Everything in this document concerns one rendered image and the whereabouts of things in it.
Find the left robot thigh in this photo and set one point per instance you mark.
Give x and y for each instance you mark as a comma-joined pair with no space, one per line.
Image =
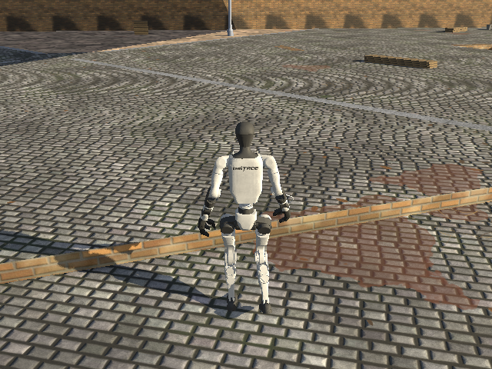
227,226

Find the robot right hand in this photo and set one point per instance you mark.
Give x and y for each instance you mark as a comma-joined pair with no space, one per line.
287,214

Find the robot left foot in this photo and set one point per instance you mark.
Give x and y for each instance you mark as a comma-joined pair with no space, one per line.
232,304

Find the right robot upper arm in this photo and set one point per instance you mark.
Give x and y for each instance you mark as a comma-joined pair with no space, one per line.
273,174

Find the left robot upper arm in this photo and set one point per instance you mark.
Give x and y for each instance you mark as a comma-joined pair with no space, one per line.
217,175

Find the robot left hand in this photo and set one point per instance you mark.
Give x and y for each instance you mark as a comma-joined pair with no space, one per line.
202,224

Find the left robot forearm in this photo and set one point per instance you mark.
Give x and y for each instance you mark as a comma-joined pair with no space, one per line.
208,207

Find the right robot forearm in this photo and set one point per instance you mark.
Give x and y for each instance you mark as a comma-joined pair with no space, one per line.
282,201

